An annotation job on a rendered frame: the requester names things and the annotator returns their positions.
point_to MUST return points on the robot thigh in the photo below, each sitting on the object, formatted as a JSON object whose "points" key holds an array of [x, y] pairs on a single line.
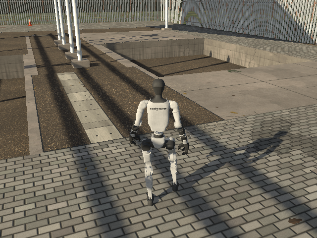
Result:
{"points": [[170, 146], [147, 154]]}

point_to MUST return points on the robot left thigh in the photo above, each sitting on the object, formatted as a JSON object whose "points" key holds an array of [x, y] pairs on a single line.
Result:
{"points": [[147, 154]]}

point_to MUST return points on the left robot hand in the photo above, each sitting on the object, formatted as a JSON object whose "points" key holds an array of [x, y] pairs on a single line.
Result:
{"points": [[131, 139]]}

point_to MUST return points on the right robot hand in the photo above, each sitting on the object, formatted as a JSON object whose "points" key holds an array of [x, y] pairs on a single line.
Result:
{"points": [[186, 148]]}

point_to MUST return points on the robot right thigh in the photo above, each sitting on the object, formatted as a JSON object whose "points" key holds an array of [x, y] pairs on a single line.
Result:
{"points": [[170, 146]]}

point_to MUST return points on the right robot upper arm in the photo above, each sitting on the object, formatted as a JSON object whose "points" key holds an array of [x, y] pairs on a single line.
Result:
{"points": [[176, 113]]}

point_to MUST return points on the right robot forearm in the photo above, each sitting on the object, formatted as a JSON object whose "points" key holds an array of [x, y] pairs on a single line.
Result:
{"points": [[182, 134]]}

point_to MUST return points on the left robot forearm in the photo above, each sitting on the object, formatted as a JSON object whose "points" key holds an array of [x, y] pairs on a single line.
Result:
{"points": [[134, 129]]}

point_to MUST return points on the left robot upper arm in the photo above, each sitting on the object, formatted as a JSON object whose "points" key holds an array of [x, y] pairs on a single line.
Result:
{"points": [[140, 112]]}

